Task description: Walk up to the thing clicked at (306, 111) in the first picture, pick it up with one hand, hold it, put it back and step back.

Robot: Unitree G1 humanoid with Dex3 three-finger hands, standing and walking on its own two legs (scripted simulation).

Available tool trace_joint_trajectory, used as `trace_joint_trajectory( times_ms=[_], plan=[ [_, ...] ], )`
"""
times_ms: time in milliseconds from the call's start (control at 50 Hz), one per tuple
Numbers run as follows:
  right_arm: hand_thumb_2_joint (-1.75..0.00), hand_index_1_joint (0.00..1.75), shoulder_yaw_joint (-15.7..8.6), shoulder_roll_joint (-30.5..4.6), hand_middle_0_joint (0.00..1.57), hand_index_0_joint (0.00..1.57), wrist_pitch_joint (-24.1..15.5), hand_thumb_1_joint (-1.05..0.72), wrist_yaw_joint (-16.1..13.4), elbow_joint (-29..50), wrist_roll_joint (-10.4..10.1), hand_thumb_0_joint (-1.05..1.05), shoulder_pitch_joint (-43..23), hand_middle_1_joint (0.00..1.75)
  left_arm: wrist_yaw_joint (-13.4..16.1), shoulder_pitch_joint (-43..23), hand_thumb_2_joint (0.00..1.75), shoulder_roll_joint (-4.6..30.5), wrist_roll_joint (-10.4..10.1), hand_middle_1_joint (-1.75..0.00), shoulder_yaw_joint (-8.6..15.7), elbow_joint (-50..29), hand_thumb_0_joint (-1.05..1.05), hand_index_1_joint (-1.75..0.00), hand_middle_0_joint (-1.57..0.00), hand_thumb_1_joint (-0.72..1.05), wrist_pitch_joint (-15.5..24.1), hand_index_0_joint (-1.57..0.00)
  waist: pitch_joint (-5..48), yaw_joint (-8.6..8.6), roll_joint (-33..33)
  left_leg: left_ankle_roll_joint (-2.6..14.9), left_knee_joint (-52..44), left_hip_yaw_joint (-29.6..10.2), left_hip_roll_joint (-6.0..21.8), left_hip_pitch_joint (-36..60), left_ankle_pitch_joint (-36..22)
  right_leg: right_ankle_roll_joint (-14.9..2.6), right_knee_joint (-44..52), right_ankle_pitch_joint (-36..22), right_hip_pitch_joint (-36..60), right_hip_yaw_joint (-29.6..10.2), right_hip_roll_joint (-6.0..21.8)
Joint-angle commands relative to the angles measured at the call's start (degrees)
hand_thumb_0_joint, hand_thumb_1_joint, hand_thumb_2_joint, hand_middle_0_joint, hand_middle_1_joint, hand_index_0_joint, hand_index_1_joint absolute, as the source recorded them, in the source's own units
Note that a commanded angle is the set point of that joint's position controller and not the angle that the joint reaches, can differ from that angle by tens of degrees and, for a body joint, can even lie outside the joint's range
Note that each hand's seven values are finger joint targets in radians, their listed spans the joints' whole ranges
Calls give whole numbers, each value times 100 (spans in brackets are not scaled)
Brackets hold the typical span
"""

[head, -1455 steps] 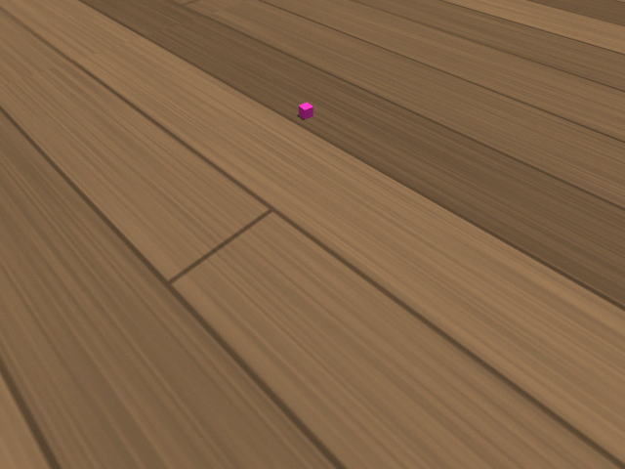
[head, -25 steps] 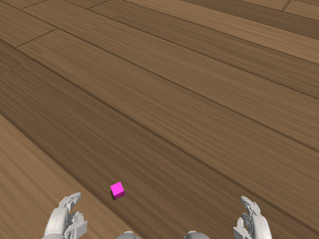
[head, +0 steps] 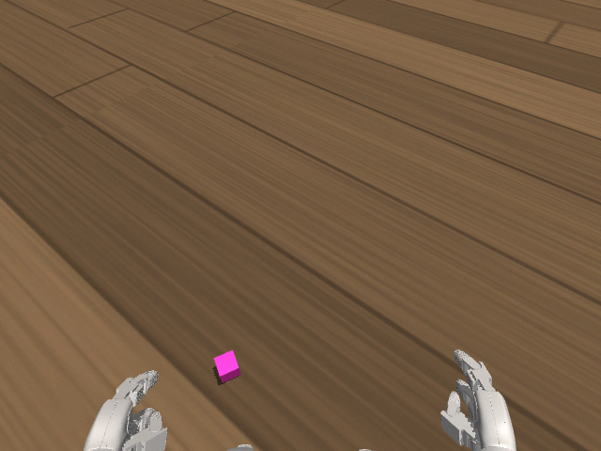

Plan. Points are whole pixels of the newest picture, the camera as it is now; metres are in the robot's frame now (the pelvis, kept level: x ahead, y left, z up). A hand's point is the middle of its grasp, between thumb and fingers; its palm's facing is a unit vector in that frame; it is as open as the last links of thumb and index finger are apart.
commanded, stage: home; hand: left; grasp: from above
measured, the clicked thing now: (227, 366) +0.47 +0.21 -0.69
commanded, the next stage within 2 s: stand in 1.58 s
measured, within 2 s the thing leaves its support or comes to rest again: neither
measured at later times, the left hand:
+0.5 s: hand (165, 437) +0.16 +0.18 -0.05, palm faces +0.03 -0.98 -0.21, open 7.4 cm
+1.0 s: hand (165, 430) +0.17 +0.18 -0.05, palm faces +0.03 -0.98 -0.22, open 7.4 cm
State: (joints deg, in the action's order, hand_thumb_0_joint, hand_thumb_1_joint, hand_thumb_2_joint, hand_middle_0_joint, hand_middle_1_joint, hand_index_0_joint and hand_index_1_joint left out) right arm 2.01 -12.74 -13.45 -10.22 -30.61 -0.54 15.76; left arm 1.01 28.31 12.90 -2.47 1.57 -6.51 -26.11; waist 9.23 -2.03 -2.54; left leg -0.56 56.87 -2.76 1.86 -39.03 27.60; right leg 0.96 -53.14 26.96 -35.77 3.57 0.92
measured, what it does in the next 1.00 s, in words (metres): stands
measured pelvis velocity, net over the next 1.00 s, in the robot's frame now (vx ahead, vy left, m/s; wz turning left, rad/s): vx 0.00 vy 0.00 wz -0.01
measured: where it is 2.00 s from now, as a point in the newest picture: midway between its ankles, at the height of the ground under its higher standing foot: outside the picture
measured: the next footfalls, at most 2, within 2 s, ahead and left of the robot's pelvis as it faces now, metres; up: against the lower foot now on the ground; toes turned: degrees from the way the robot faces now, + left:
none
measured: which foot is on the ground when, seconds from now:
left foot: down 0.00-1.00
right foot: down 0.00-1.00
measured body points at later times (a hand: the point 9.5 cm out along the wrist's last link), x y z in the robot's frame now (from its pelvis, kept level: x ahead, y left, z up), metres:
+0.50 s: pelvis +0.00 +0.00 +0.00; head +0.01 +0.00 +0.45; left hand +0.16 +0.23 -0.03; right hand +0.16 -0.25 -0.06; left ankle +0.01 +0.12 -0.68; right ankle +0.00 -0.13 -0.68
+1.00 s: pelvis +0.00 +0.00 +0.00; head +0.02 +0.00 +0.45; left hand +0.16 +0.23 -0.03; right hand +0.16 -0.25 -0.07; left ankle +0.01 +0.12 -0.68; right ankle +0.00 -0.13 -0.68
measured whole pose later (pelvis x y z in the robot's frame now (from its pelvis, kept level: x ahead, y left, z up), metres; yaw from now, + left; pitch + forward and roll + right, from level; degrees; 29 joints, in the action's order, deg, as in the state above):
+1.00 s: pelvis +0.00 +0.00 +0.00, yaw +0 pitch +10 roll -2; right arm 1.6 -12.9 -13.4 -10.5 -31.0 -0.7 16.3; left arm 1.0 28.5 13.4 -2.9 1.6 -7.3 -25.9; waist 9.4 -2.1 -2.8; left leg -0.8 57.7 -2.6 2.1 -39.6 28.5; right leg 0.8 -54.3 27.9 -36.7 3.3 0.7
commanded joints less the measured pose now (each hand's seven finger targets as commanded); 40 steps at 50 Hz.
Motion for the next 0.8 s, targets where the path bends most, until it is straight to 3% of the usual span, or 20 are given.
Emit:
trace_joint_trajectory(
  times_ms=[0, 160, 380, 400, 440, 500, 520, 640, 660, 760, 780],
  plan=[
    [-90, 30, -314, -707, 20, 20, -338, -90, -85, 880, 17, 0, -384, 30, 71, -162, 88, 584, 14, -30, 369, -1058, 0, -29, -20, 87, 289, -20, 309, -4, -36, 124, -972, -3, -162, 564, -1128, -98, 795, -996, 133, 97, -226],
    [-90, 30, -327, -691, 20, 20, -349, -90, -101, 879, 19, 0, -315, 30, 56, -88, 90, 591, -30, -30, 403, -1053, 0, -30, -20, 90, 320, -20, 564, 3, 125, 145, -821, 44, -181, 594, -1377, -77, 789, -1232, 261, 53, -210],
    [-90, 30, -339, -699, 20, 20, -378, -90, -106, 850, 22, 0, -338, 30, 48, -216, 90, 662, 5, -30, 432, -1145, 0, -30, -20, 90, 324, -20, 286, 5, -20, 126, -927, 54, -159, 500, -951, -83, 822, -847, 80, 55, -212],
    [-90, 30, -324, -687, 20, 20, -382, -90, -109, 850, 10, 0, -329, 30, 34, -83, 90, 500, -2, -30, 289, -978, 0, -30, -20, 90, 293, -20, 311, -30, 39, 129, -930, 49, -163, 523, -964, -84, 823, -857, 67, 51, -214],
    [-90, 30, -332, -713, 20, 20, -390, -90, -109, 850, 11, 0, -347, 30, 41, -246, 90, 643, -24, -30, 417, -1168, 0, -30, -20, 90, 300, -20, 302, -15, -59, 126, -949, 39, -155, 508, -902, -82, 818, -811, 79, 51, -216],
    [-90, 30, -364, -749, 20, 20, -378, -90, -106, 839, 11, 0, -341, 30, 43, -191, 90, 684, -4, -30, 425, -1140, 0, -30, -20, 90, 299, -20, 295, 15, -81, 108, -991, 10, -132, 520, -843, -103, 789, -722, 34, 58, -224],
    [-90, 30, -332, -705, 20, 20, -381, -90, -106, 852, 10, 0, -342, 30, 30, -162, 90, 574, -6, -30, 308, -1063, 0, -30, -20, 90, 297, -20, 269, -32, -1, 121, -969, 2, -141, 503, -858, -92, 806, -749, 18, 66, -228],
    [-90, 30, -365, -753, 20, 20, -397, -90, -117, 867, 10, 0, -309, 30, 39, -125, 90, 677, -46, -30, 438, -1152, 0, -30, -20, 90, 292, -20, 461, -21, 90, 138, -817, 86, -168, 542, -1087, -73, 792, -971, 121, 16, -198],
    [-90, 30, -346, -724, 20, 20, -383, -90, -115, 847, 15, 0, -298, 30, 29, -155, 90, 637, -39, -30, 341, -1208, 0, -30, -20, 90, 302, -20, 469, -43, -26, 129, -816, 84, -169, 581, -1133, -74, 788, -1017, 107, 10, -197],
    [-90, 30, -324, -690, 20, 20, -381, -90, -123, 859, 3, 0, -312, 30, 47, -81, 90, 560, -34, -30, 330, -1097, 0, -30, -20, 90, 292, -20, 443, -23, 133, 148, -774, 100, -167, 550, -1213, -66, 807, -1109, 126, 6, -191],
    [-90, 30, -369, -740, 20, 20, -378, -90, -123, 857, 14, 0, -309, 30, 46, -167, 90, 679, -34, -30, 410, -1247, 0, -30, -20, 90, 314, -20, 525, -43, 57, 140, -784, 80, -162, 595, -1231, -75, 777, -1114, 141, 4, -197]
  ],
)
